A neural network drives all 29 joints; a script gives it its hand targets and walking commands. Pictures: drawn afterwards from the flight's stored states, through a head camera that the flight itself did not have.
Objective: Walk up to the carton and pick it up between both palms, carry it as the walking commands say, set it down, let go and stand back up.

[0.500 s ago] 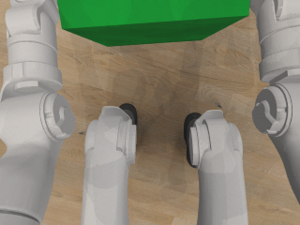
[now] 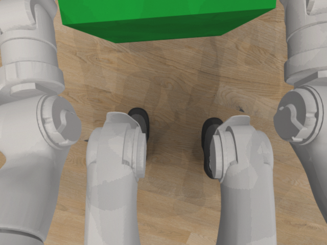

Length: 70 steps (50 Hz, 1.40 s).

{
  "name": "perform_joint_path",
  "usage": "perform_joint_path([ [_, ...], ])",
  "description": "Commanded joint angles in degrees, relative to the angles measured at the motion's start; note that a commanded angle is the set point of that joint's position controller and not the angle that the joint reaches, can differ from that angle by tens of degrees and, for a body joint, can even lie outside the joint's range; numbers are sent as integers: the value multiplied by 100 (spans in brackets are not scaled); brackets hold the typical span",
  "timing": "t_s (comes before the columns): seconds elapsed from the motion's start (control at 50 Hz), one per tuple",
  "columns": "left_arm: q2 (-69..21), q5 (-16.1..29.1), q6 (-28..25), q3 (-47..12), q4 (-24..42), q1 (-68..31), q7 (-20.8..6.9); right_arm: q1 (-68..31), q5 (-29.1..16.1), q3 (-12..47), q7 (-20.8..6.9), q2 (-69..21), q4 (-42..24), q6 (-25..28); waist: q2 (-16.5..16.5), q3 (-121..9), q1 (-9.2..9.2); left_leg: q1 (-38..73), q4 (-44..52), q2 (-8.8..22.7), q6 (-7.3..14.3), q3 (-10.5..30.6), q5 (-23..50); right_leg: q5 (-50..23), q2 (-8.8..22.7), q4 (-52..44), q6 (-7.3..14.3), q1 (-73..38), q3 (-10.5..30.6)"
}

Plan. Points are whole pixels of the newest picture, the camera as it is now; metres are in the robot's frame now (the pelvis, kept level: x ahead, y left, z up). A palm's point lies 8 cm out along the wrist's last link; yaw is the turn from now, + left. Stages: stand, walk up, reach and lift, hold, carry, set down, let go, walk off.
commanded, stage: set down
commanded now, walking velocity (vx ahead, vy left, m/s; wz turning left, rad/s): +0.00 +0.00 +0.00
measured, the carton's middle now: out of the picture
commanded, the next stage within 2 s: none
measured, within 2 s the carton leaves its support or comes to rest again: neither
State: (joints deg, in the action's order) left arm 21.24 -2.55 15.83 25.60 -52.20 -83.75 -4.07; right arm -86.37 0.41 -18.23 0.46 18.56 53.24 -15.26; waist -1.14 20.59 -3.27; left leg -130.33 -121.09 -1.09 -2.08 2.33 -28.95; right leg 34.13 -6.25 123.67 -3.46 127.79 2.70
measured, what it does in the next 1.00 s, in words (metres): stands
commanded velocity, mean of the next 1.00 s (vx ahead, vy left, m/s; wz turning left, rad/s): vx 0.00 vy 0.00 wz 0.00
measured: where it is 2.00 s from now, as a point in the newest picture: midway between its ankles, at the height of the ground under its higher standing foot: (175, 153)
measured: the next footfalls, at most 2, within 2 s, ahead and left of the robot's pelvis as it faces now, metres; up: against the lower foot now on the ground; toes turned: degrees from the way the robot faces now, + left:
none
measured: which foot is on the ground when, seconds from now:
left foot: down 0.00-1.00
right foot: down 0.00-1.00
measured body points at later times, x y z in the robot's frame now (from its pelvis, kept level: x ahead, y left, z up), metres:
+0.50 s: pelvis +0.00 +0.00 +0.00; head +0.38 +0.02 +0.23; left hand +0.56 +0.25 -0.16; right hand +0.60 -0.14 -0.17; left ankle +0.13 +0.13 -0.35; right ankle +0.11 -0.12 -0.35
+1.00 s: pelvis +0.01 +0.00 +0.00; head +0.39 +0.02 +0.23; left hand +0.57 +0.26 -0.18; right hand +0.60 -0.16 -0.17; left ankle +0.13 +0.13 -0.35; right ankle +0.11 -0.12 -0.35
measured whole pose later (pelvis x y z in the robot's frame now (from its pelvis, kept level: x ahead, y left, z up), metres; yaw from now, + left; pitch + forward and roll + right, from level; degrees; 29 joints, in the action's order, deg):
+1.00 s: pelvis +0.01 +0.00 +0.00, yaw +0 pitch +38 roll -1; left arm 25.8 9.1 4.9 13.6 -66.9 -87.6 3.4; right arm -88.7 -8.8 -7.0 4.8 23.7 63.7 -6.8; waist -0.1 22.1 -2.6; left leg -130.1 -123.5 -1.2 -1.8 2.3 -31.4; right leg 37.0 -3.9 125.7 -2.8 126.7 1.5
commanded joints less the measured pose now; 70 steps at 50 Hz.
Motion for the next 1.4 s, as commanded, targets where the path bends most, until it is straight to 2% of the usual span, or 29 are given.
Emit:
perform_joint_path([
  [0.0,-4347,410,164,-1805,-123,-2662,-1285,-2532,-365,1605,-1161,-4252,-72,-105,-276,-4867,-94,2712,802,-184,221,-592,362,-285,42,-1208,315,-1876,-619],
  [0.22,-4147,281,224,-1690,-196,-2511,-1334,-2406,-178,1449,-1200,-4125,96,-179,-265,-4516,-73,2695,760,-160,221,-614,169,-90,32,-1179,318,-1930,-626],
  [0.34,-3781,227,153,-1601,-231,-2371,-1234,-2301,-106,1334,-1130,-3756,123,-132,-235,-4606,-87,2842,710,-150,185,-647,275,-170,24,-1137,290,-2072,-662],
  [0.44,-3312,207,18,-1500,-281,-2252,-1049,-2234,-103,1263,-993,-3310,137,-24,-227,-4813,-102,3034,654,-139,153,-665,474,-341,29,-1082,254,-2216,-696],
  [0.56,-2202,237,-263,-1275,-353,-2092,-638,-1994,-90,1036,-637,-2192,167,208,-160,-5223,-73,3333,582,-105,74,-669,834,-675,76,-1022,195,-2480,-722],
  [0.64,-680,307,-557,-955,-344,-1963,-119,-1742,-114,742,-167,-661,136,426,-42,-5662,-8,3702,545,-66,-7,-624,1189,-954,155,-1000,151,-2725,-737],
  [0.7,421,574,-824,-946,-379,-1900,366,-1661,-339,724,248,529,102,659,77,-6207,92,4203,472,-64,-37,-534,1684,-1257,217,-969,143,-2861,-742],
  [0.74,653,822,-957,-1088,-493,-1979,576,-1759,-549,833,382,817,169,778,147,-6581,138,4540,405,-60,-31,-453,2083,-1492,253,-914,141,-2782,-738],
  [0.8,794,1032,-1089,-1222,-726,-1931,720,-1726,-781,986,451,985,362,896,185,-6774,140,4668,344,-41,-18,-384,2430,-1706,300,-848,124,-2612,-707],
  [0.94,1170,1187,-1207,-1175,-937,-1801,764,-1638,-928,1037,458,1354,517,966,60,-6790,83,4106,370,37,-29,-418,2309,-1814,390,-804,77,-2628,-629],
  [1.08,1562,1237,-1209,-1031,-994,-1698,694,-1740,-1197,1285,350,1533,417,882,-229,-6747,-214,3834,414,145,50,-473,2016,-1595,467,-805,3,-2705,-581],
  [1.16,1709,1292,-1185,-1019,-874,-1781,622,-1895,-1322,1408,312,1624,255,812,-339,-6912,-311,3881,397,184,101,-491,1944,-1546,484,-800,-5,-2856,-560],
  [1.26,1853,1340,-1117,-1029,-590,-1857,563,-1962,-1317,1357,328,1774,11,725,-286,-7377,-300,4225,369,189,122,-510,2048,-1636,460,-808,21,-3094,-584],
  [1.38,1989,1317,-884,-995,82,-1762,524,-1764,-1111,1041,373,1932,-524,512,-24,-8389,-151,4960,531,82,96,-564,2372,-1872,361,-999,106,-3454,-711],
])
